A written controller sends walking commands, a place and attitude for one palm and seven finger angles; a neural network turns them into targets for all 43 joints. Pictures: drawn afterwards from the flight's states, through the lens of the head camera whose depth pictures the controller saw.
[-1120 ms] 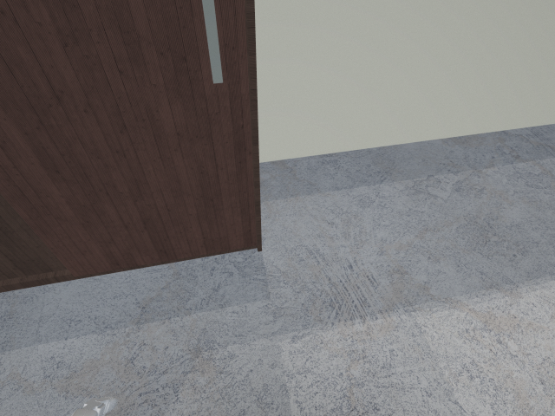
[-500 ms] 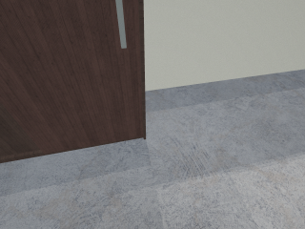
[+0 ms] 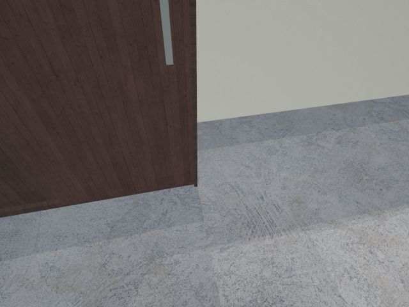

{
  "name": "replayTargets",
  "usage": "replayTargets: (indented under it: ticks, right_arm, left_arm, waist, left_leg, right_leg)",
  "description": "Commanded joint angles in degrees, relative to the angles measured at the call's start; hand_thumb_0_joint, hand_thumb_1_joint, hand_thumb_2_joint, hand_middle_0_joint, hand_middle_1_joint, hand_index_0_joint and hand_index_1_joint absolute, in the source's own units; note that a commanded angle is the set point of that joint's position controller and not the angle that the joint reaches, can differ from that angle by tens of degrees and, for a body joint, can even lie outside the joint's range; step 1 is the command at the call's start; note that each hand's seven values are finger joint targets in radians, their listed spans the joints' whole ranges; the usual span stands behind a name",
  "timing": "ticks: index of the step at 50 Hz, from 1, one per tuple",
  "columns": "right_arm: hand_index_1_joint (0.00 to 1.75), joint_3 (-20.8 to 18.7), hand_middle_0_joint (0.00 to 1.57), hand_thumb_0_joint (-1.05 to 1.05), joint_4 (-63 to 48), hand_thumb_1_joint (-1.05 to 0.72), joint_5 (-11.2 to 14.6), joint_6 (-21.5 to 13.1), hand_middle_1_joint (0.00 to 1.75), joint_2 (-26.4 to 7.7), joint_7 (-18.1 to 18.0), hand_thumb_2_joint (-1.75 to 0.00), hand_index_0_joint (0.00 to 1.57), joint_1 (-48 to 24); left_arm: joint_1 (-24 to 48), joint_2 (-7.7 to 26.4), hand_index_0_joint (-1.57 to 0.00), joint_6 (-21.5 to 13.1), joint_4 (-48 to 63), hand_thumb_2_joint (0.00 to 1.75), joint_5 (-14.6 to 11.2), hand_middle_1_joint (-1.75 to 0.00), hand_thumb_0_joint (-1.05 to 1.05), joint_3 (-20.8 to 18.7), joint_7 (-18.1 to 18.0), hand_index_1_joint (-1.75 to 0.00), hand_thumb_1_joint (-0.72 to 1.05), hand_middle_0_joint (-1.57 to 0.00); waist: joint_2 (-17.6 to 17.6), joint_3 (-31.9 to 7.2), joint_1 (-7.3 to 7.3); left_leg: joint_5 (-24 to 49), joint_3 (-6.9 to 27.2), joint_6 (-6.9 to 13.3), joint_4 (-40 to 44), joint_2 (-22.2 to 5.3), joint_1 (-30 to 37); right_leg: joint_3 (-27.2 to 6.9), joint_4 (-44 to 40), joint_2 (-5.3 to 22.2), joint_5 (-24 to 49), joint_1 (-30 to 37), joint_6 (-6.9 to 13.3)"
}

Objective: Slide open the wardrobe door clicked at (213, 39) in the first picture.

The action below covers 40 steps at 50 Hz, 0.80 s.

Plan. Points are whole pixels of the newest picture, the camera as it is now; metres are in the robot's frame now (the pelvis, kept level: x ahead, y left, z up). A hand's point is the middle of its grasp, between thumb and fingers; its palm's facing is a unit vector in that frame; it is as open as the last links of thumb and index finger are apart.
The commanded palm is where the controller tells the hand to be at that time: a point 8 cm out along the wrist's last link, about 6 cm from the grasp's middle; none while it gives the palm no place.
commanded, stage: look at it before walking up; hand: right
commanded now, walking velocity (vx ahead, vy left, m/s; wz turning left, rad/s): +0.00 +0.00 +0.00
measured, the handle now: (164, 10) +0.84 +0.17 +0.21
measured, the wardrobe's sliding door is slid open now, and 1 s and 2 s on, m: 0.00 0.00 0.00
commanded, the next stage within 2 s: turn to face it in 0.32 s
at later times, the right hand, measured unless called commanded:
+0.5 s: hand out of the picture +0.08 -0.25 -0.15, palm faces -0.02 +0.94 -0.34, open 7.4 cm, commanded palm none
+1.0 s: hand out of the picture +0.07 -0.18 -0.19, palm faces -0.14 +0.97 -0.21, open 7.4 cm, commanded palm none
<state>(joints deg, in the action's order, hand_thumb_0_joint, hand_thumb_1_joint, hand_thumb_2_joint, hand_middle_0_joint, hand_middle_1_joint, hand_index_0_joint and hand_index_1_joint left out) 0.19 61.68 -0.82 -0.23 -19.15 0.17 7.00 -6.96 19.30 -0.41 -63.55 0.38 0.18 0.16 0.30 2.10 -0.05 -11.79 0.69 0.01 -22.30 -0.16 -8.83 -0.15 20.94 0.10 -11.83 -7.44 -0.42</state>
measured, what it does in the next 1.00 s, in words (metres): stands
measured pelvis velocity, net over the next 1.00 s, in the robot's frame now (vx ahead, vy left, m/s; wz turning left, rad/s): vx -0.01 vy -0.01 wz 0.13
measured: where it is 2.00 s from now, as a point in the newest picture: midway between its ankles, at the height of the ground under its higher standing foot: outside the picture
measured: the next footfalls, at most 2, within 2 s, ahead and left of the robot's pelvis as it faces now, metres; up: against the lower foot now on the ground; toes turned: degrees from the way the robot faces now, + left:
right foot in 1.56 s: +0.12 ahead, -0.10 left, +0.00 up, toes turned +9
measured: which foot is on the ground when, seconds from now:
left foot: down 0.00-1.00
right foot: down 0.00-1.00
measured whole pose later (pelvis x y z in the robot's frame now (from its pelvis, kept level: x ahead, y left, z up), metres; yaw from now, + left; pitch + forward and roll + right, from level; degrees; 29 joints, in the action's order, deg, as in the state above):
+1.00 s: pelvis -0.01 -0.01 -0.02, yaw +7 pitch +1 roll +0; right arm -1.2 54.4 -1.5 3.0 -11.2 0.0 11.6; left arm -12.8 11.9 1.9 -58.1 0.4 -2.2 -1.1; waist 0.6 3.9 1.1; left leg -15.9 7.0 -0.1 -35.7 3.2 -20.3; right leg 6.3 35.7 3.1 -19.4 -16.7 -0.3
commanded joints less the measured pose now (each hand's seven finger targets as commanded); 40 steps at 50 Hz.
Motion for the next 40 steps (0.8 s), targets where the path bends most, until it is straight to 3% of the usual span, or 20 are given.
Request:
replayTargets:
  ticks: [1,5,24,29,40]
  right_arm:
    - [0.3,-2.3,0.2,0.0,-3.5,-0.9,0.2,-1.4,0.3,-12.0,-0.7,-0.9,0.2,-2.3]
    - [0.3,-2.3,0.2,0.0,-3.4,-0.9,0.2,-1.6,0.3,-12.1,-0.8,-0.9,0.2,-2.0]
    - [0.3,-2.4,0.2,0.0,-3.3,-0.9,0.1,-1.5,0.3,-12.3,-0.9,-0.9,0.2,-2.1]
    - [0.3,-1.9,0.2,0.0,-4.0,-0.9,0.0,0.5,0.3,-6.3,-1.2,-0.9,0.2,1.6]
    - [0.3,-3.5,0.2,0.0,-9.8,-0.9,-0.5,1.8,0.3,-4.6,-0.8,-0.9,0.2,4.8]
  left_arm:
    - [2.9,11.7,-0.2,-1.6,3.5,0.9,0.2,-0.3,0.0,-2.4,-0.8,-0.3,0.9,-0.2]
    - [2.7,11.7,-0.2,-1.7,3.4,0.9,0.1,-0.3,0.0,-2.3,-0.9,-0.3,0.9,-0.2]
    - [2.9,12.0,-0.2,-1.7,3.4,0.9,0.1,-0.3,0.0,-2.5,-1.2,-0.3,0.9,-0.2]
    - [-0.9,5.3,-0.2,-0.4,4.1,0.9,0.2,-0.3,0.0,-1.9,-1.5,-0.3,0.9,-0.2]
    - [-3.0,3.3,-0.2,0.6,9.2,0.9,0.3,-0.3,0.0,-3.9,-1.9,-0.3,0.9,-0.2]
  waist:
    - [-0.3,-3.1,0.03]
    - [-0.2,-4.6,-0.06]
    - [0.3,-4.9,0.07]
    - [0.6,-4.3,0.27]
    - [-0.2,-3.8,0.43]
  left_leg:
    - [4.0,6.3,1.8,4.2,-6.4,-0.3]
    - [7.0,5.9,1.8,3.6,-6.6,1.1]
    - [12.9,6.0,2.0,3.1,-6.3,1.6]
    - [16.0,7.3,1.4,-0.7,-5.8,-1.6]
    - [10.5,11.5,2.6,-7.1,-3.9,-9.4]
  right_leg:
    - [-5.2,-3.7,6.4,4.6,-0.3,1.7]
    - [-5.3,-3.3,6.6,6.8,0.2,1.8]
    - [-4.3,-2.9,7.1,10.8,2.4,1.6]
    - [-0.8,1.0,7.4,10.0,1.5,0.4]
    - [0.8,7.3,8.1,-0.3,-3.7,1.3]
